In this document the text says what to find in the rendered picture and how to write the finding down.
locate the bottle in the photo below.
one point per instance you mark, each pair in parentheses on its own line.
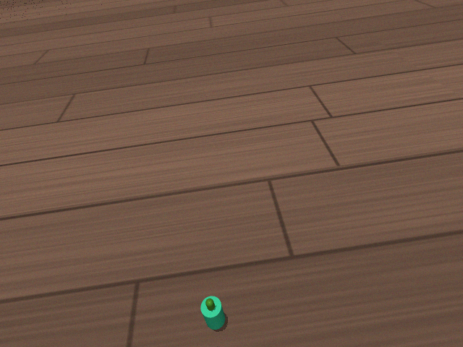
(213,313)

